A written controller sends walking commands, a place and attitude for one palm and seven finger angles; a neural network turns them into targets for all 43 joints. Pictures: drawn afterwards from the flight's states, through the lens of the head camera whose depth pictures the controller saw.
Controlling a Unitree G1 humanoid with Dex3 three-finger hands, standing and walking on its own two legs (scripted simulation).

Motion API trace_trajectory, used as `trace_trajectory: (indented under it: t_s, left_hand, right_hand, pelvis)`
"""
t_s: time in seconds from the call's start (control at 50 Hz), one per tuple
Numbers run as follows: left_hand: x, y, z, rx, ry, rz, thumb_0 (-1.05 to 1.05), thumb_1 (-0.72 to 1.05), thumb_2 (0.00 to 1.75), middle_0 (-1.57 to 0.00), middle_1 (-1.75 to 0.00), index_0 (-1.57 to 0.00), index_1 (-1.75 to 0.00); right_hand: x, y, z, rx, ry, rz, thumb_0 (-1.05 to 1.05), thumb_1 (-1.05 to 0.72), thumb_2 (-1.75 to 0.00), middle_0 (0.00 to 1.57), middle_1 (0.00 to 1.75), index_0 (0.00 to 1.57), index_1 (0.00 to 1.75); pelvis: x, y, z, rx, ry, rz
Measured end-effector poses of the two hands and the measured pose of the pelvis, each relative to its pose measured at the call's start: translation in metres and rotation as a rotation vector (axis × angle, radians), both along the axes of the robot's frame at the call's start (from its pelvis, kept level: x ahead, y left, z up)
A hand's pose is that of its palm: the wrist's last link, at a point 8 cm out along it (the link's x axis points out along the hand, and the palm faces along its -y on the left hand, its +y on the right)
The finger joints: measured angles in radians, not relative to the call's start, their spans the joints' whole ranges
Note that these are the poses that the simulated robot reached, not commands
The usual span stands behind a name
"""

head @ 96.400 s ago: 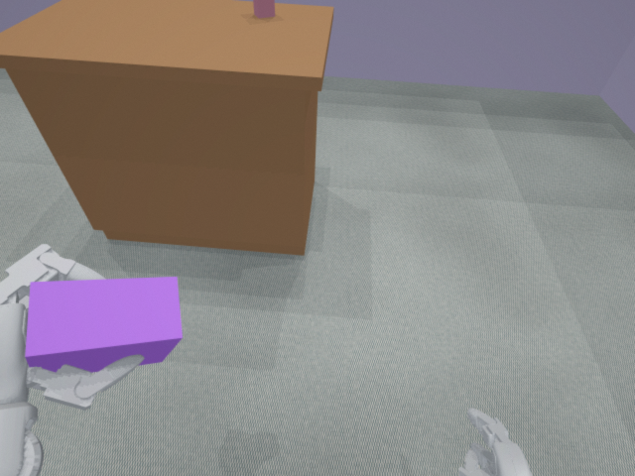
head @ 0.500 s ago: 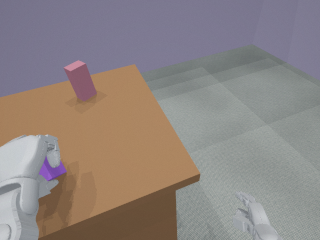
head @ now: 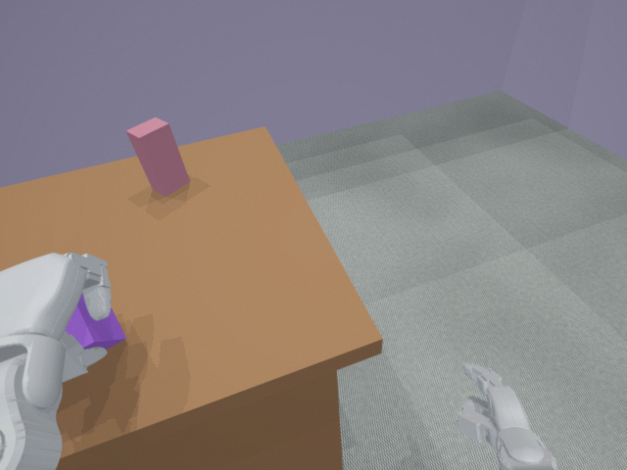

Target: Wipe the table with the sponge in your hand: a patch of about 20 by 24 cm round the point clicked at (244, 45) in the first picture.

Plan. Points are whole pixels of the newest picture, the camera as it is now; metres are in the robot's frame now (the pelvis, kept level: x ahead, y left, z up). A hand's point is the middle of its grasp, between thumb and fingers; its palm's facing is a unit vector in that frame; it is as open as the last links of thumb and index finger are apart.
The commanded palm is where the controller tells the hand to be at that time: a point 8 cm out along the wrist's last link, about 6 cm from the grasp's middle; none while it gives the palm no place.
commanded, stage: lift the sponge slowly off the table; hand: left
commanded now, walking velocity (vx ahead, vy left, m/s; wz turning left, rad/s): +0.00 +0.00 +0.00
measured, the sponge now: (63, 340) +0.20 +0.35 +0.09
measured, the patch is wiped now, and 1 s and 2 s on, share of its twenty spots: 1.00 1.00 1.00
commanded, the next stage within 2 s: bring the sponge back beside the body in 1.40 s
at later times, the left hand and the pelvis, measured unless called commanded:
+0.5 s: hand (64, 296) +0.20 +0.30 +0.18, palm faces +0.15 -0.06 -0.99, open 7.1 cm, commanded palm +0.16 +0.31 +0.25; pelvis -0.02 -0.01 +0.00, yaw +0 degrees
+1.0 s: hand (75, 254) +0.23 +0.28 +0.22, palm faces +0.28 -0.07 -0.96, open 7.0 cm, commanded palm +0.17 +0.30 +0.29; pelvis -0.03 -0.01 +0.00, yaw +0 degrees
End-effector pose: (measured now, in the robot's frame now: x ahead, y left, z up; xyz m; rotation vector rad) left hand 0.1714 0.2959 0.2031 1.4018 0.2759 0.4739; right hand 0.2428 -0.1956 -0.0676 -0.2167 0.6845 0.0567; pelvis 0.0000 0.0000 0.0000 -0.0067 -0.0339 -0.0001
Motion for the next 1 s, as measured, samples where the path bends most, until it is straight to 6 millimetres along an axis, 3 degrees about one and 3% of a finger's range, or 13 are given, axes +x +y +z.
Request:
trace_trajectory:
  t_s: [0.38, 0.5, 0.74, 0.92, 1.0]
  left_hand:
    - [0.011, 0.004, 0.02, 0.041, 0.004, 0.018, -0.01, -0.38, 1.03, -0.75, -1.43, -1.21, -1.6]
    - [0.006, -0.002, 0.028, 0.041, 0.001, -0.016, -0.01, -0.38, 1.03, -0.75, -1.43, -1.21, -1.6]
    - [0.007, 0.005, 0.039, 0.044, -0.043, 0.006, -0.01, -0.38, 1.04, -0.75, -1.43, -1.21, -1.6]
    - [0.02, -0.02, 0.055, 0.037, -0.103, -0.099, -0.01, -0.38, 1.04, -0.75, -1.43, -1.21, -1.6]
    - [0.022, -0.021, 0.065, 0.052, -0.133, -0.104, -0.01, -0.38, 1.04, -0.75, -1.43, -1.21, -1.6]
  right_hand:
    - [-0.019, -0.013, -0.005, -0.008, -0.002, -0.02, 0.01, -0.9, -0.9, 0.2, 0.3, 0.21, 0.3]
    - [-0.024, -0.016, -0.005, -0.001, -0.012, -0.033, 0.01, -0.9, -0.9, 0.2, 0.3, 0.21, 0.3]
    - [-0.029, -0.01, -0.004, -0.01, -0.017, -0.017, 0.01, -0.9, -0.9, 0.2, 0.3, 0.21, 0.3]
    - [-0.026, 0.001, 0.0, 0.018, -0.043, -0.011, 0.01, -0.9, -0.9, 0.2, 0.3, 0.21, 0.3]
    - [-0.024, 0.003, 0.001, 0.029, -0.041, -0.006, 0.01, -0.9, -0.9, 0.2, 0.3, 0.21, 0.3]
  pelvis:
    - [-0.017, -0.011, 0.0, 0.005, -0.018, 0.007]
    - [-0.02, -0.009, 0.0, 0.007, -0.017, 0.004]
    - [-0.031, -0.009, 0.0, 0.008, -0.027, 0.015]
    - [-0.031, -0.006, 0.001, 0.012, -0.025, 0.005]
    - [-0.029, -0.006, 0.001, 0.013, -0.021, -0.003]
